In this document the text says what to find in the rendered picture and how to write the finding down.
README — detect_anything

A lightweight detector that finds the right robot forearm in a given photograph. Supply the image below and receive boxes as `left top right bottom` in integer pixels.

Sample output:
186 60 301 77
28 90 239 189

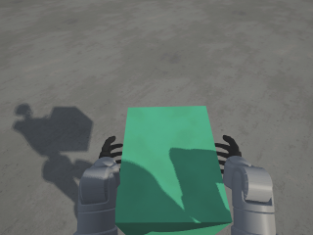
222 156 279 235

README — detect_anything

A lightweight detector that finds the right robot hand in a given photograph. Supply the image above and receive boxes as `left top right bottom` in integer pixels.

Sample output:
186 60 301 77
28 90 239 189
214 135 242 174

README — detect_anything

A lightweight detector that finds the left robot forearm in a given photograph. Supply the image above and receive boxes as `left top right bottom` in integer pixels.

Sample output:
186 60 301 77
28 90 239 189
73 157 120 235

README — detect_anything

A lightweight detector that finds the left robot hand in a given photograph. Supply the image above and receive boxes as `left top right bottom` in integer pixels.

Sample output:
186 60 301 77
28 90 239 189
99 136 123 172

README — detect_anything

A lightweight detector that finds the carton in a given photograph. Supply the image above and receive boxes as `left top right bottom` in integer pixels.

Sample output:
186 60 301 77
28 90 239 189
114 106 233 235

